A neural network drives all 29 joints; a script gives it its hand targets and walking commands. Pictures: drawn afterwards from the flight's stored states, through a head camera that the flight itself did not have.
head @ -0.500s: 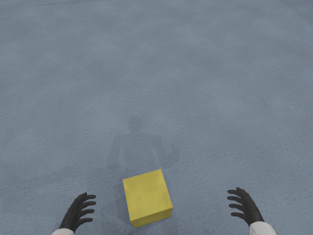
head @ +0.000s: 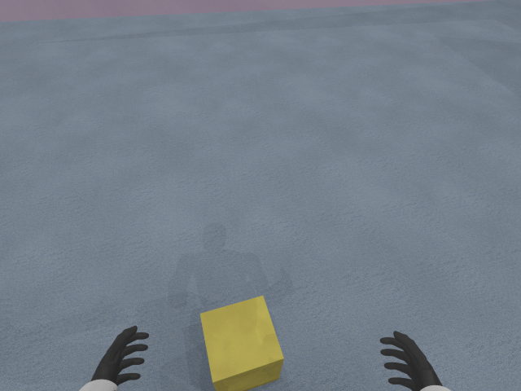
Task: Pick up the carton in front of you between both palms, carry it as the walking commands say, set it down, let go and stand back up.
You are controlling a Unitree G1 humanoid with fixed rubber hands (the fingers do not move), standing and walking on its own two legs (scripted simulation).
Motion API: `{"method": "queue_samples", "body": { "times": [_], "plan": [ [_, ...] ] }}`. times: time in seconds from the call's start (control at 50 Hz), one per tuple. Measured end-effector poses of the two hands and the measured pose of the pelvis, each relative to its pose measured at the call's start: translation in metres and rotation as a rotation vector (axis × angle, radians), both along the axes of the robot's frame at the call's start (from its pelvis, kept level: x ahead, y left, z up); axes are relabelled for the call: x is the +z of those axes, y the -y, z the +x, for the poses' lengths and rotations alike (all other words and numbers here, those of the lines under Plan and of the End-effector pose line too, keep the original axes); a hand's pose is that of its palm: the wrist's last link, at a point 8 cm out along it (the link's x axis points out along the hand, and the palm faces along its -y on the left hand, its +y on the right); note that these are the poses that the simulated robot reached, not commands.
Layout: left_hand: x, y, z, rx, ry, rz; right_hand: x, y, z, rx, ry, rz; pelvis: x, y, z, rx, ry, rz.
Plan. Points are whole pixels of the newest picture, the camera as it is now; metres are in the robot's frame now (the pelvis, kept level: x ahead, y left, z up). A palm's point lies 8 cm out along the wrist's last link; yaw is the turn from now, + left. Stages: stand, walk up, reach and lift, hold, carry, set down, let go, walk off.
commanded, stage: stand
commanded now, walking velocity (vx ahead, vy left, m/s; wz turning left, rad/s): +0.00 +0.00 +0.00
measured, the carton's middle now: (241, 348) +0.38 +0.06 -0.65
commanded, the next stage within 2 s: none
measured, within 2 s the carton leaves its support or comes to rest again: neither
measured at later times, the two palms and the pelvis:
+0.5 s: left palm out of the picture +0.15 +0.30 -0.10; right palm out of the picture +0.13 -0.27 -0.08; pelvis +0.02 +0.02 +0.00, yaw -2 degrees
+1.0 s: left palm out of the picture +0.11 +0.31 -0.11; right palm out of the picture +0.10 -0.29 -0.08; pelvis +0.01 +0.02 +0.01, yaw -2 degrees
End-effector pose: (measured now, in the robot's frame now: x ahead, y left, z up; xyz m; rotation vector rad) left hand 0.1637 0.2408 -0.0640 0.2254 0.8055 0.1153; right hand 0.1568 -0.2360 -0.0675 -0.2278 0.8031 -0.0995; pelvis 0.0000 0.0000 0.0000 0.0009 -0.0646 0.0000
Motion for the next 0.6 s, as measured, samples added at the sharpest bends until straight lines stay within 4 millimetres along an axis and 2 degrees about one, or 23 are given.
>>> {"method": "queue_samples", "body": {
  "times": [0.14,0.22,0.46,0.6],
  "plan": [
    [-0.024,-0.035,-0.012,-0.005,-0.043,0.06,-0.001,0.036,-0.022,-0.051,-0.085,-0.149,-0.002,-0.008,0.005,-0.015,-0.051,-0.003],
    [-0.032,-0.047,-0.017,-0.011,-0.092,0.074,0.001,0.046,-0.027,-0.077,-0.111,-0.186,-0.001,-0.012,0.011,-0.022,-0.059,-0.005],
    [-0.038,-0.06,-0.01,-0.021,-0.142,0.099,-0.007,0.039,-0.025,-0.096,-0.157,-0.178,0.001,-0.02,0.02,-0.034,-0.055,-0.006],
    [-0.038,-0.065,-0.014,-0.017,-0.169,0.11,-0.011,0.039,-0.029,-0.104,-0.181,-0.169,0.002,-0.022,0.02,-0.036,-0.047,-0.004]
  ]
}}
